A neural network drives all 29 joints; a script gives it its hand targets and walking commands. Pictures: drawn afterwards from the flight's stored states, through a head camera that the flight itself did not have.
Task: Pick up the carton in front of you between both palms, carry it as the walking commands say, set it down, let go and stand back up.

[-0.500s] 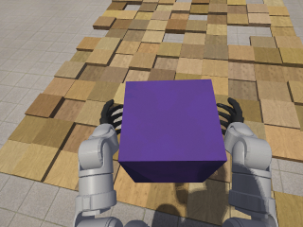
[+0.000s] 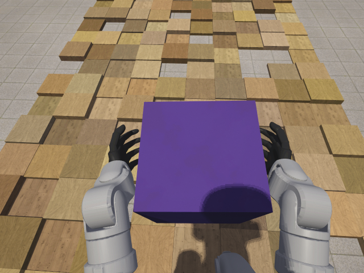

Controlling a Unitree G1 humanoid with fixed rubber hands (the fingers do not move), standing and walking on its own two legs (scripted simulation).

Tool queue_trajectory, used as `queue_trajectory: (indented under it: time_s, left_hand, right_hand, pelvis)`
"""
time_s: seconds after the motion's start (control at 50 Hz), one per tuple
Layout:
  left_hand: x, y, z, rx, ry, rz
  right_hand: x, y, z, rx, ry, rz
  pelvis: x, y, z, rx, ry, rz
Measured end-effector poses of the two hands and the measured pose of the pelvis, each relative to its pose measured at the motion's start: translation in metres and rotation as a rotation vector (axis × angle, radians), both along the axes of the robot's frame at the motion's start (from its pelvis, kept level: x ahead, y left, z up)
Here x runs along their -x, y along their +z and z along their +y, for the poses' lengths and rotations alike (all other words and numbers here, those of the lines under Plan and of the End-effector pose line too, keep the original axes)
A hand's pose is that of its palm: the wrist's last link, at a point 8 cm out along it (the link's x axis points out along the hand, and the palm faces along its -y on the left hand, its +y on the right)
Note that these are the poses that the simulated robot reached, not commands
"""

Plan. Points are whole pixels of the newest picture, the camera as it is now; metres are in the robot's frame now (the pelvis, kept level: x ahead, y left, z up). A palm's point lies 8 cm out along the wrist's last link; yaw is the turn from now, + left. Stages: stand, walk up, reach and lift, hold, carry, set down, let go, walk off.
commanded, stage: carry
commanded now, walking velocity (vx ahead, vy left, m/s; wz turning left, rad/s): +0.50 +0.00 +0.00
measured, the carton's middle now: (198, 171) +0.34 -0.02 +0.02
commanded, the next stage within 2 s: none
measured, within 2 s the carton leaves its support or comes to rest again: neither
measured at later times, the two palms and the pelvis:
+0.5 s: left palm (104, 36) +0.66 +0.19 +0.16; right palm (222, 25) +0.69 -0.12 +0.16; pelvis +0.33 +0.01 +0.02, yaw +1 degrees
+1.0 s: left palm out of the picture +0.99 +0.22 +0.13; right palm out of the picture +0.99 -0.09 +0.14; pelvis +0.65 +0.05 +0.00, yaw +2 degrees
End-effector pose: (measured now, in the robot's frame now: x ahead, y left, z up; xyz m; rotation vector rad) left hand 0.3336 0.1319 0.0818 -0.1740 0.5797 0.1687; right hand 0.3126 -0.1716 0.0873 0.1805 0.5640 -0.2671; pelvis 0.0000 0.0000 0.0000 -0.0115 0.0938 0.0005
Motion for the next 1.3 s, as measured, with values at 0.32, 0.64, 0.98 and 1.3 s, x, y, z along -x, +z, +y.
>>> queue_trajectory:
  time_s: [0.32, 0.64, 0.98, 1.3]
  left_hand:
    - [-0.208, 0.062, 0.009, -0.053, 0.107, -0.029]
    - [-0.428, 0.042, 0.072, -0.005, 0.038, -0.012]
    - [-0.643, 0.049, 0.083, -0.019, 0.072, -0.099]
    - [-0.768, 0.087, 0.130, -0.054, 0.112, -0.061]
  right_hand:
    - [-0.255, 0.050, 0.008, -0.002, 0.119, -0.022]
    - [-0.443, 0.047, 0.069, 0.051, 0.041, -0.003]
    - [-0.662, 0.050, 0.080, 0.024, 0.069, -0.099]
    - [-0.822, 0.079, 0.132, 0.038, 0.192, -0.061]
  pelvis:
    - [-0.217, 0.015, -0.028, 0.019, 0.027, 0.007]
    - [-0.420, -0.001, 0.044, 0.007, 0.017, 0.003]
    - [-0.639, 0.001, 0.055, 0.019, 0.030, 0.011]
    - [-0.838, 0.043, 0.082, 0.000, 0.066, -0.007]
